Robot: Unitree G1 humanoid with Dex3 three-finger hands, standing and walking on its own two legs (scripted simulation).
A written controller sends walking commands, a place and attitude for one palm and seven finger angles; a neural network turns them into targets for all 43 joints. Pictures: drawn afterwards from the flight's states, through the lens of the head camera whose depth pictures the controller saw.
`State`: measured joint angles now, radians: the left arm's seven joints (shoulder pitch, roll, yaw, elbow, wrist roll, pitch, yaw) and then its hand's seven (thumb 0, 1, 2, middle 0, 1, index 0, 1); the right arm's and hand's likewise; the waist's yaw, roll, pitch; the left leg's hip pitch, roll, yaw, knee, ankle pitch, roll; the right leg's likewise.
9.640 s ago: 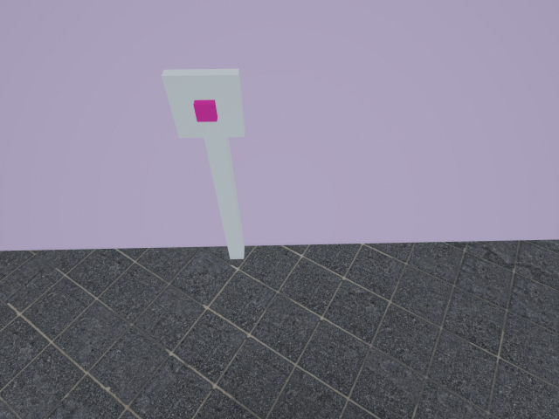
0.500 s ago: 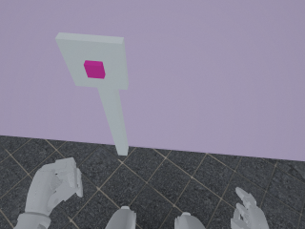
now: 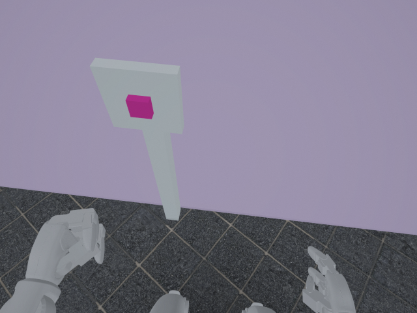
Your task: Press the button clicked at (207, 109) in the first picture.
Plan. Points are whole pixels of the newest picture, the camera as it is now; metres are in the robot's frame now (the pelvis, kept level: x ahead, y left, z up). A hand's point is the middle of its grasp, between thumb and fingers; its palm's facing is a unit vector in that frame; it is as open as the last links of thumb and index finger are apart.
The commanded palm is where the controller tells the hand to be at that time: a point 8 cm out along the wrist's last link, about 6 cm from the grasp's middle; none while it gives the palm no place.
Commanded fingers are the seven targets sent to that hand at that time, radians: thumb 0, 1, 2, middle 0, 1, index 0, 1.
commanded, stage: raise the hand and make a fist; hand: left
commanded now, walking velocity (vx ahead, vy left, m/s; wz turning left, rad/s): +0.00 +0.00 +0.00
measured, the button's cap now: (140, 106) +0.53 +0.20 +0.07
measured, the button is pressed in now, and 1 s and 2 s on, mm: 0 0 0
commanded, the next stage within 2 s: aim a knuckle at the button in 0.50 s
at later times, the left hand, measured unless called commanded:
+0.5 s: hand (99, 244) +0.22 +0.20 +0.06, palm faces -0.03 -1.00 -0.06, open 3.1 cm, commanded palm +0.20 +0.25 +0.07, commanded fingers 0.00 0.90 0.90 -1.30 -1.50 -1.30 -1.50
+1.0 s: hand (117, 206) +0.29 +0.19 +0.05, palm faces -0.06 -1.00 -0.04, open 3.1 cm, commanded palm +0.28 +0.24 +0.06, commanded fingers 0.00 0.90 0.90 -1.30 -1.50 -1.30 -1.50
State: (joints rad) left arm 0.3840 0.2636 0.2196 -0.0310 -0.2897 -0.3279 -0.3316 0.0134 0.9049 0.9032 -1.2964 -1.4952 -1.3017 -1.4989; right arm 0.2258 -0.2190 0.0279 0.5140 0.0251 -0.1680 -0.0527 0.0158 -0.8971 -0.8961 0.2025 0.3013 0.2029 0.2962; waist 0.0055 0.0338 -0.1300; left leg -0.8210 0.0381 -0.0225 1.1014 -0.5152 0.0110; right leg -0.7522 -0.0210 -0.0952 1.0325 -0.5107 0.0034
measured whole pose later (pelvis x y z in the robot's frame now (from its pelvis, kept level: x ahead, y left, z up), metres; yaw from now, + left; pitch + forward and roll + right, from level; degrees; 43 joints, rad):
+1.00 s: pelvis +0.00 -0.01 +0.00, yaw -1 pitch +14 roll -2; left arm 0.08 0.28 0.25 0.22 -0.28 -0.31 -0.34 0.01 0.90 0.90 -1.30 -1.50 -1.30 -1.50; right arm 0.25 -0.25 0.03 0.55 0.03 -0.17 -0.06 0.02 -0.90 -0.90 0.20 0.30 0.20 0.30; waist -0.03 0.03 -0.12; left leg -0.82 0.04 -0.01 1.07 -0.49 0.00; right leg -0.78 -0.02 -0.08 1.03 -0.50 -0.01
